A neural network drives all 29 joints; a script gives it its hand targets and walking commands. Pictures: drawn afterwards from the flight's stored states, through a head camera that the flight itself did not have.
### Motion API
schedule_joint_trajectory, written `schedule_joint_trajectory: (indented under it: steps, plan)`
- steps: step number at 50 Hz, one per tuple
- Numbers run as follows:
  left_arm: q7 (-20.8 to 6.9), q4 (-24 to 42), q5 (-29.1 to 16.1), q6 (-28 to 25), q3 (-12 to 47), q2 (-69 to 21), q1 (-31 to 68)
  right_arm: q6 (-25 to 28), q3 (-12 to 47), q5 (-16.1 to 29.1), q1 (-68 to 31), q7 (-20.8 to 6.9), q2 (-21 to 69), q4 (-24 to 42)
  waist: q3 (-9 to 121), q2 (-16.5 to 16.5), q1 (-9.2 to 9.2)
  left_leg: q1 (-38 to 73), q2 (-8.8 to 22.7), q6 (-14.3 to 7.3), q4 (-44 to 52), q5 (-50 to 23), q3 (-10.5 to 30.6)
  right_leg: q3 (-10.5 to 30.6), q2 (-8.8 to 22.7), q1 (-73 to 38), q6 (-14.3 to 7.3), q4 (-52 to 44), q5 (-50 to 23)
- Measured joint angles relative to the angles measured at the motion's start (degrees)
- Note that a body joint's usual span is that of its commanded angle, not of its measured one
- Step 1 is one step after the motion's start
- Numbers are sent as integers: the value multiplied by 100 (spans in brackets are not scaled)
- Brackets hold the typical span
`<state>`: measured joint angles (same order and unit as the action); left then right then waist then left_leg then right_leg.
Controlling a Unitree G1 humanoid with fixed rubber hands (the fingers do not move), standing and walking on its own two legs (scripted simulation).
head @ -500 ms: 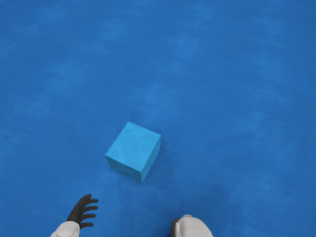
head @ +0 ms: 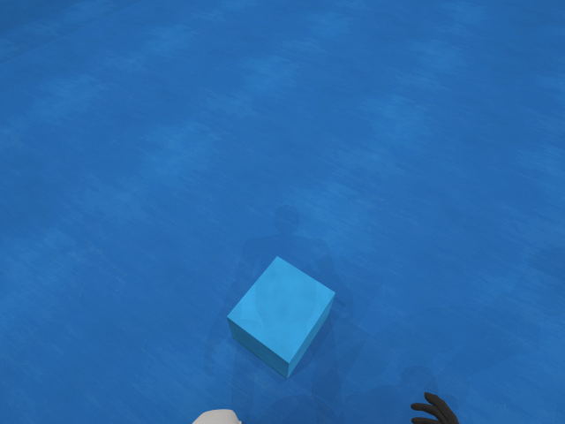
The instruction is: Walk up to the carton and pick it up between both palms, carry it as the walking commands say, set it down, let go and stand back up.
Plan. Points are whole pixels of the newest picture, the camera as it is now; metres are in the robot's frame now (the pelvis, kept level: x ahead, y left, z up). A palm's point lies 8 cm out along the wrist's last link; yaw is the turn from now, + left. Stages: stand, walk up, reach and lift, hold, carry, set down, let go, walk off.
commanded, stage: walk up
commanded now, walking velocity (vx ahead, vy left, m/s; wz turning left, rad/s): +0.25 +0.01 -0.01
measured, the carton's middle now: (282, 316) +0.51 +0.04 -0.67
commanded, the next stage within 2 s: none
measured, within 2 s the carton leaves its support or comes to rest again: neither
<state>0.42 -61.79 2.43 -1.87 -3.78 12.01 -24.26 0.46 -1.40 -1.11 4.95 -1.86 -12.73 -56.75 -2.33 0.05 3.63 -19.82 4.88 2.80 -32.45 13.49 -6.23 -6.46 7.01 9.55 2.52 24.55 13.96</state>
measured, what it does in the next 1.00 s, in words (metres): steps on the spot: left foot, then right foot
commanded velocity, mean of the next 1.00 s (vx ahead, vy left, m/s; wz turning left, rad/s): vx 0.04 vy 0.06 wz -0.12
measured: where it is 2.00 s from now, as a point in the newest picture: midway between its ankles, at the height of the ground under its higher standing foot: outside the picture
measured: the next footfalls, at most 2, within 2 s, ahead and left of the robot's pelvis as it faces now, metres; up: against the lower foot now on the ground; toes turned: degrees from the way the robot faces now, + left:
left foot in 0.02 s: +0.10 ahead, +0.14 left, +0.00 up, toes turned +8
right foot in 0.42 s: +0.16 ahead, -0.10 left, +0.00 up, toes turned -4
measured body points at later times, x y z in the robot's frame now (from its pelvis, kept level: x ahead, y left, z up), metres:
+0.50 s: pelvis +0.08 +0.00 +0.00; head +0.10 -0.01 +0.45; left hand +0.16 +0.23 -0.15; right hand +0.06 -0.21 -0.17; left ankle +0.06 +0.13 -0.74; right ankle +0.12 -0.10 -0.74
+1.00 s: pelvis +0.07 +0.05 +0.00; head +0.12 +0.01 +0.45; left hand +0.06 +0.35 -0.11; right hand +0.12 -0.24 -0.15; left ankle +0.06 +0.23 -0.66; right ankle +0.12 -0.10 -0.74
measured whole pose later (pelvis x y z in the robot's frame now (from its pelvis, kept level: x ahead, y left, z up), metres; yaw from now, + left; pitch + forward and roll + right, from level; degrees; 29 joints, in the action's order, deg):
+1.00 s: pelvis +0.07 +0.05 +0.00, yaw -8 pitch +3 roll +4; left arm 4.3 -57.4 2.7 2.7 -5.7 15.1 -22.0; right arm -5.4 -3.8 -3.9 10.9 -0.6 -17.6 -52.5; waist -3.0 0.3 2.9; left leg -26.1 -0.1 4.6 -57.5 21.7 2.1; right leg 7.2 4.0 21.6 2.6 25.5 7.0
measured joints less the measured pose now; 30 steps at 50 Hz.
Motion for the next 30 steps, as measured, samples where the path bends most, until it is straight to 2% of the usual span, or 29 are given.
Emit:
schedule_joint_trajectory:
  steps: [1, 3, 4, 7, 11, 14, 18, 21, 22, 24, 26, 30]
  plan:
    - [-4, -8, 7, 20, 11, -5, -48, 83, -15, -6, 53, 37, -14, 4, 55, 51, -38, 253, 23, -59, 317, 5, -2, -15, -38, 79, -37, 314, 258]
    - [-2, 1, 22, 100, 30, 60, 97, 199, -80, -24, 220, 111, 98, -59, 17, -104, -109, 243, -61, -278, 124, -74, -5, 231, -49, 467, -138, 1474, 1072]
    - [-2, 34, 16, 139, 36, 78, 201, 214, -88, -23, 371, 119, 137, -94, 15, -148, -109, 298, -71, -328, 109, -16, -16, 339, -110, 697, -171, 2069, 1206]
    - [-54, 106, -1, 164, -3, 138, 500, 230, -58, -6, 848, 159, 209, -203, 26, -241, -190, 637, -49, -339, 505, -44, -25, 463, -260, 1267, -137, 3225, 776]
    - [-80, 111, -75, 238, -27, 201, 835, 340, -21, -14, 1347, 252, 267, -336, -10, -277, -413, 981, 25, -315, 946, -144, 30, 494, -357, 1662, -32, 3598, 79]
    - [-34, 196, -155, 320, 35, 171, 1112, 308, 13, -20, 1483, 324, 347, -488, -118, -238, -499, 1168, 63, -300, 1155, -186, 41, 498, -465, 1509, 17, 2739, -38]
    - [71, 339, -218, 380, 111, 47, 1433, 199, -8, -43, 1440, 379, 479, -611, -207, -237, -570, 1210, -59, -276, 1071, -76, -46, 390, -527, 1092, -44, 1357, 119]
    - [128, 376, -228, 293, 147, -51, 1517, 85, -48, -5, 1413, 388, 544, -614, -180, -293, -580, 1139, -233, -224, 724, 173, -145, 303, -498, 580, -162, 216, -438]
    - [140, 337, -214, 245, 139, -145, 1542, 47, -53, 11, 1369, 388, 515, -609, -208, -184, -574, 1110, -204, -202, 562, 281, -137, 283, -525, 535, -298, 188, -431]
    - [141, 255, -199, 208, 169, -319, 1547, -52, -38, 62, 1285, 403, 456, -586, -220, 58, -576, 1155, -170, -195, 520, 407, 6, 246, -616, 477, -408, 223, -340]
    - [142, 176, -201, 203, 201, -416, 1519, -118, -29, 81, 1230, 406, 434, -576, -162, 195, -560, 1249, -170, -173, 678, 253, 131, 227, -685, 370, -430, 81, -356]
    - [152, 52, -219, 177, 228, -470, 1428, -95, -6, 70, 1140, 394, 429, -626, -39, 226, -519, 1441, -155, -98, 1022, 136, 154, 220, -730, 201, -443, -212, -465]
